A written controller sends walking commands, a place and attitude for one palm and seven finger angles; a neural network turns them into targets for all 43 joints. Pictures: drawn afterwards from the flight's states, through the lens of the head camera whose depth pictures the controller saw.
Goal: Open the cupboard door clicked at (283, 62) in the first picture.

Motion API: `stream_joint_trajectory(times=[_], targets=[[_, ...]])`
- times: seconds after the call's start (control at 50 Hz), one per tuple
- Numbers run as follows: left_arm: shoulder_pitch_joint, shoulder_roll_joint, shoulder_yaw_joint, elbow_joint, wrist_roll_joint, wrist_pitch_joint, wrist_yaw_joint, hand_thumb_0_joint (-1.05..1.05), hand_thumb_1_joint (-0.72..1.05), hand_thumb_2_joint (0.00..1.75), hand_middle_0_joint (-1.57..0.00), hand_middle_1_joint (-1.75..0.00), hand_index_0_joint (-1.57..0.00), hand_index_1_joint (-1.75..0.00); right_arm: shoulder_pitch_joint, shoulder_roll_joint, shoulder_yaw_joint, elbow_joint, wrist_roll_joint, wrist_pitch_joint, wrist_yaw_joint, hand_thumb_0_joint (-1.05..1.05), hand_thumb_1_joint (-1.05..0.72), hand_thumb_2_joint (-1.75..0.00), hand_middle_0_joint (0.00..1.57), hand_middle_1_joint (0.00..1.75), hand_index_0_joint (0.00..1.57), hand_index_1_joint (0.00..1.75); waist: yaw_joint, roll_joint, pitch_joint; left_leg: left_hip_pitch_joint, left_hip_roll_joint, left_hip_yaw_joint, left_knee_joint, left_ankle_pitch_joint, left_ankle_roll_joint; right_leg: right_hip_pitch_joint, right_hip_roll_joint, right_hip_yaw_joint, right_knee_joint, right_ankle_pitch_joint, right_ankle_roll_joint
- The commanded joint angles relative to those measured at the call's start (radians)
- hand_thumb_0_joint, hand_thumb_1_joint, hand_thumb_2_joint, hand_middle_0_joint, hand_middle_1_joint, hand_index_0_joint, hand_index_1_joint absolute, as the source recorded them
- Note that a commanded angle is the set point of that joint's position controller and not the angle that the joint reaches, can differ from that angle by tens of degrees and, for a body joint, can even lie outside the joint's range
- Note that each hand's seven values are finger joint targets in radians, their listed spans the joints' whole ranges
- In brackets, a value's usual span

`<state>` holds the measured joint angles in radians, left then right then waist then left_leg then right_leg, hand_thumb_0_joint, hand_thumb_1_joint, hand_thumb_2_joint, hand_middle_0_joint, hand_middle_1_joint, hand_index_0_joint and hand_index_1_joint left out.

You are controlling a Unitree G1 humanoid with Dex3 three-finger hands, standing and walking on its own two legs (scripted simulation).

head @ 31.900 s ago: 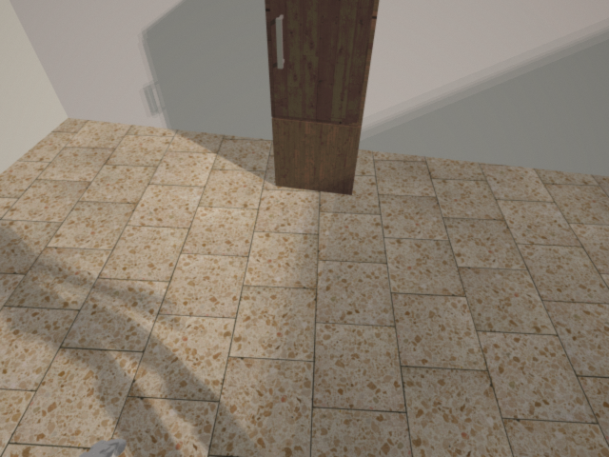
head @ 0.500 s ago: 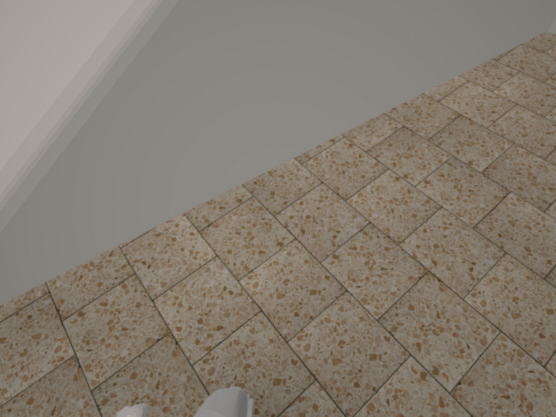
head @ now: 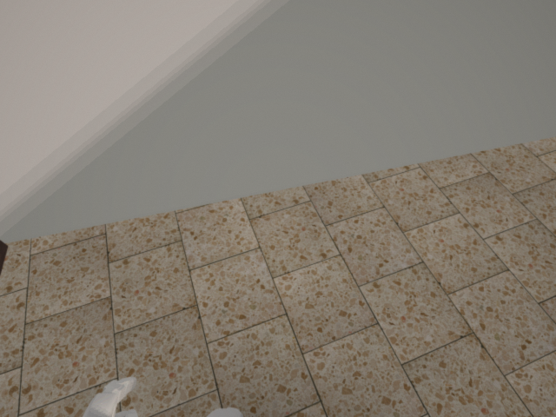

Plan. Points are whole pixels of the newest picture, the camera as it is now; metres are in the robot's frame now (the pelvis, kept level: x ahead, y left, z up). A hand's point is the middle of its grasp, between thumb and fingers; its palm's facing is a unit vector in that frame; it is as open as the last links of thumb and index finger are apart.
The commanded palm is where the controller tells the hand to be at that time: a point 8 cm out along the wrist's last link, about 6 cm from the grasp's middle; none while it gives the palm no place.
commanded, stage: turn to face it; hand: left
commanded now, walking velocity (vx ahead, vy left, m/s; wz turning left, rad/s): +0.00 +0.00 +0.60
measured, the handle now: out of the picture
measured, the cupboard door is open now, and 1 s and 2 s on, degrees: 57 57 57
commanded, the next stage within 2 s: take the last steps up to it in 1.96 s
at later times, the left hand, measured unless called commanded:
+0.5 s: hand out of the picture +0.03 +0.22 -0.15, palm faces +0.33 -0.91 -0.26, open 7.4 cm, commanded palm none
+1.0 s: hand out of the picture -0.04 +0.17 -0.18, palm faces +0.61 -0.76 -0.22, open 7.4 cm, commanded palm none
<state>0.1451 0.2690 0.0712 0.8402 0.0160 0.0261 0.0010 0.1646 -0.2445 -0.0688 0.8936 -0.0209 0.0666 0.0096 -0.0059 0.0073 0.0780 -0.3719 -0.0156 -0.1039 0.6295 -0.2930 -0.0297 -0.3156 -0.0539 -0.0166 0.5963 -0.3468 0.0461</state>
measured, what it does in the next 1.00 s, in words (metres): steps on the spot, turning left: left foot, then right foot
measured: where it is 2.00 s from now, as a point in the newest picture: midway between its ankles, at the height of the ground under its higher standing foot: outside the picture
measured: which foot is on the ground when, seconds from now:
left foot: down 0.00-0.00, up 0.02-0.28, down 0.30-0.60, up 0.62-0.94, down 0.96-1.00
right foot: down 0.00-0.30, up 0.32-0.58, down 0.60-0.96, up 0.98-1.00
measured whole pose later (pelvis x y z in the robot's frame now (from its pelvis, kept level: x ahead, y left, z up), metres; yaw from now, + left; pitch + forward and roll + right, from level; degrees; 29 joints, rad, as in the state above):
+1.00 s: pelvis +0.03 -0.03 +0.00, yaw +37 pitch +0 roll +1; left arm 0.22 0.24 0.06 0.90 0.01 0.04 0.01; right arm 0.08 -0.24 -0.06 0.86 -0.02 0.04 0.03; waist 0.01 -0.07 0.12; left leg -0.34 -0.02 0.07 0.64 -0.29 0.05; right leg -0.34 -0.14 -0.14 0.90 -0.54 0.06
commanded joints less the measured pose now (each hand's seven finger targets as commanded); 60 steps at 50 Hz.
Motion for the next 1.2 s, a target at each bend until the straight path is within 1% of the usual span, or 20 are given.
stream_joint_trajectory(times=[0.0, 0.08, 0.16, 0.22, 0.24, 0.26, 0.3, 0.38, 0.54, 0.56, 0.58, 0.6, 0.66, 0.8, 0.88, 0.9, 0.92, 0.94, 1.06, 1.18], targets=[[0.101, 0.215, 0.039, -0.049, 0.010, -0.023, 0.026, 0.00, 0.90, 0.90, -0.20, -0.30, -0.20, -0.30, -0.080, -0.125, -0.041, -0.131, 0.005, -0.027, 0.001, 0.00, -0.90, -0.90, 0.20, 0.30, 0.20, 0.30, 0.049, -0.252, -0.101, -0.211, 0.008, 0.036, 0.517, -0.310, 0.001, 0.126, -0.428, 0.343, -0.354, 0.134, -0.213], [0.016, 0.126, 0.019, -0.064, 0.010, -0.025, 0.029, 0.00, 0.90, 0.90, -0.20, -0.30, -0.20, -0.30, -0.060, -0.088, -0.029, -0.089, 0.009, -0.012, 0.016, 0.00, -0.90, -0.90, 0.20, 0.30, 0.20, 0.30, 0.001, -0.289, -0.085, -0.171, 0.051, 0.116, 0.465, -0.202, -0.035, 0.163, -0.270, 0.037, -0.231, 0.504, -0.163], [0.097, 0.171, 0.035, -0.039, 0.015, -0.028, 0.027, 0.00, 0.90, 0.90, -0.20, -0.30, -0.20, -0.30, -0.111, -0.051, -0.009, -0.099, 0.014, -0.024, 0.024, 0.00, -0.90, -0.90, 0.20, 0.30, 0.20, 0.30, 0.048, -0.213, -0.114, -0.068, 0.023, 0.198, 0.160, -0.178, -0.033, 0.237, -0.290, -0.006, -0.154, 0.600, -0.155], [0.094, 0.182, 0.040, -0.031, 0.004, -0.023, 0.018, 0.00, 0.90, 0.90, -0.20, -0.30, -0.20, -0.30, -0.035, -0.075, -0.012, -0.084, 0.010, -0.033, 0.021, 0.00, -0.90, -0.90, 0.20, 0.30, 0.20, 0.30, 0.010, -0.169, -0.138, 0.097, 0.004, 0.211, -0.082, -0.005, -0.015, 0.182, -0.276, -0.070, -0.039, 0.533, -0.090], [0.075, 0.166, 0.038, -0.040, -0.004, -0.019, 0.015, 0.00, 0.90, 0.90, -0.20, -0.30, -0.20, -0.30, 0.030, -0.116, -0.024, -0.069, 0.008, -0.039, 0.020, 0.00, -0.90, -0.90, 0.20, 0.30, 0.20, 0.30, -0.033, -0.077, -0.168, 0.239, 0.041, 0.153, -0.184, 0.132, 0.003, 0.074, -0.257, -0.104, 0.072, 0.428, -0.044], [0.069, 0.103, 0.026, -0.070, -0.010, -0.011, 0.008, 0.00, 0.90, 0.90, -0.20, -0.30, -0.20, -0.30, 0.099, -0.229, -0.052, -0.063, -0.001, -0.047, 0.012, 0.00, -0.90, -0.90, 0.20, 0.30, 0.20, 0.30, -0.067, 0.204, -0.202, 0.381, 0.290, -0.194, -0.236, 0.381, 0.118, -0.172, -0.125, -0.163, 0.291, -0.004, 0.039], [-0.048, 0.090, 0.009, -0.117, -0.003, -0.001, 0.013, 0.00, 0.90, 0.90, -0.20, -0.30, -0.20, -0.30, 0.169, -0.290, -0.065, -0.040, -0.009, -0.039, -0.008, 0.00, -0.90, -0.90, 0.20, 0.30, 0.20, 0.30, -0.099, 0.181, -0.177, 0.330, 0.442, -0.330, -0.254, 0.540, 0.287, -0.298, -0.078, 0.004, 0.545, -0.282, 0.038], [-0.008, 0.084, 0.020, -0.057, 0.003, 0.010, 0.004, 0.00, 0.90, 0.90, -0.20, -0.30, -0.20, -0.30, -0.010, -0.211, -0.037, -0.082, -0.007, -0.048, -0.025, 0.00, -0.90, -0.90, 0.20, 0.30, 0.20, 0.30, -0.016, 0.222, -0.094, 0.145, 0.252, -0.175, -0.281, 0.277, 0.182, -0.228, -0.054, 0.024, 0.504, -0.102, 0.035], [0.104, 0.070, 0.020, -0.029, -0.009, -0.007, 0.007, 0.00, 0.90, 0.90, -0.20, -0.30, -0.20, -0.30, -0.054, -0.206, -0.049, -0.088, -0.001, -0.034, -0.021, 0.00, -0.90, -0.90, 0.20, 0.30, 0.20, 0.30, 0.034, 0.127, -0.159, 0.040, 0.174, -0.195, -0.169, 0.256, 0.140, 0.137, 0.044, -0.030, -0.043, 0.039, 0.016], [0.153, 0.114, 0.032, -0.020, -0.003, -0.017, 0.014, 0.00, 0.90, 0.90, -0.20, -0.30, -0.20, -0.30, -0.072, -0.168, -0.045, -0.100, 0.009, -0.032, -0.018, 0.00, -0.90, -0.90, 0.20, 0.30, 0.20, 0.30, 0.064, 0.012, -0.157, -0.080, 0.106, -0.146, -0.066, 0.116, 0.088, 0.265, -0.039, 0.052, -0.224, 0.065, -0.002], [0.172, 0.215, 0.051, -0.020, 0.015, -0.026, 0.022, 0.00, 0.90, 0.90, -0.20, -0.30, -0.20, -0.30, -0.071, -0.098, -0.036, -0.123, 0.016, -0.033, -0.010, 0.00, -0.90, -0.90, 0.20, 0.30, 0.20, 0.30, 0.076, -0.286, -0.144, -0.249, -0.046, 0.036, 0.160, -0.158, 0.000, 0.335, -0.307, 0.343, -0.347, 0.065, -0.101], [0.151, 0.233, 0.047, -0.031, 0.011, -0.026, 0.027, 0.00, 0.90, 0.90, -0.20, -0.30, -0.20, -0.30, -0.095, -0.122, -0.039, -0.130, 0.008, -0.032, -0.005, 0.00, -0.90, -0.90, 0.20, 0.30, 0.20, 0.30, 0.077, -0.311, -0.117, -0.234, -0.029, 0.054, 0.417, -0.333, -0.007, 0.208, -0.444, 0.420, -0.360, 0.179, -0.195], [0.025, 0.123, 0.016, -0.061, 0.002, -0.028, 0.029, 0.00, 0.90, 0.90, -0.20, -0.30, -0.20, -0.30, -0.048, -0.112, -0.041, -0.072, -0.001, -0.009, 0.008, 0.00, -0.90, -0.90, 0.20, 0.30, 0.20, 0.30, -0.006, -0.250, -0.056, -0.230, 0.035, 0.053, 0.622, -0.170, -0.024, 0.124, -0.285, 0.160, -0.290, 0.306, -0.166], [0.162, 0.161, 0.034, -0.015, 0.010, -0.034, 0.032, 0.00, 0.90, 0.90, -0.20, -0.30, -0.20, -0.30, -0.152, -0.041, 0.000, -0.093, 0.012, -0.026, 0.021, 0.00, -0.90, -0.90, 0.20, 0.30, 0.20, 0.30, 0.067, -0.191, -0.130, -0.119, 0.016, 0.201, 0.144, -0.163, -0.036, 0.362, -0.288, -0.027, -0.126, 0.813, -0.155], [0.115, 0.174, 0.039, -0.013, 0.001, -0.032, 0.021, 0.00, 0.90, 0.90, -0.20, -0.30, -0.20, -0.30, -0.050, -0.077, -0.009, -0.075, 0.009, -0.034, 0.018, 0.00, -0.90, -0.90, 0.20, 0.30, 0.20, 0.30, 0.002, -0.194, -0.151, 0.113, -0.002, 0.217, -0.098, 0.030, -0.003, 0.235, -0.276, -0.100, 0.007, 0.728, -0.087], [0.089, 0.163, 0.037, -0.029, -0.006, -0.028, 0.017, 0.00, 0.90, 0.90, -0.20, -0.30, -0.20, -0.30, 0.021, -0.123, -0.023, -0.061, 0.004, -0.039, 0.015, 0.00, -0.90, -0.90, 0.20, 0.30, 0.20, 0.30, -0.044, -0.107, -0.180, 0.272, 0.042, 0.164, -0.170, 0.200, 0.025, 0.109, -0.258, -0.138, 0.131, 0.605, -0.042], [0.074, 0.093, 0.025, -0.065, -0.012, -0.022, 0.010, 0.00, 0.90, 0.90, -0.20, -0.30, -0.20, -0.30, 0.106, -0.239, -0.052, -0.050, -0.006, -0.049, 0.007, 0.00, -0.90, -0.90, 0.20, 0.30, 0.20, 0.30, -0.088, 0.205, -0.227, 0.448, 0.312, -0.205, -0.203, 0.534, 0.158, -0.168, -0.116, -0.177, 0.370, 0.022, 0.037], [0.002, 0.070, 0.006, -0.101, -0.009, -0.013, 0.015, 0.00, 0.90, 0.90, -0.20, -0.30, -0.20, -0.30, 0.166, -0.294, -0.063, -0.033, -0.001, -0.041, -0.005, 0.00, -0.90, -0.90, 0.20, 0.30, 0.20, 0.30, -0.112, 0.270, -0.221, 0.441, 0.446, -0.361, -0.227, 0.802, 0.291, -0.294, -0.052, -0.073, 0.532, -0.342, 0.048], [0.021, 0.080, 0.020, -0.042, 0.001, 0.014, 0.005, 0.00, 0.90, 0.90, -0.20, -0.30, -0.20, -0.30, -0.034, -0.204, -0.033, -0.081, -0.005, -0.047, -0.027, 0.00, -0.90, -0.90, 0.20, 0.30, 0.20, 0.30, -0.007, 0.168, -0.111, 0.160, 0.240, -0.155, -0.275, 0.306, 0.187, -0.191, -0.048, 0.017, 0.488, -0.102, 0.036], [0.024, 0.068, 0.015, -0.052, -0.002, 0.004, 0.002, 0.00, 0.90, 0.90, -0.20, -0.30, -0.20, -0.30, -0.037, -0.218, -0.047, -0.077, -0.008, -0.038, -0.017, 0.00, -0.90, -0.90, 0.20, 0.30, 0.20, 0.30, -0.002, 0.172, -0.114, 0.083, 0.201, -0.200, -0.261, 0.186, 0.169, -0.024, 0.025, -0.024, 0.173, -0.086, 0.026]])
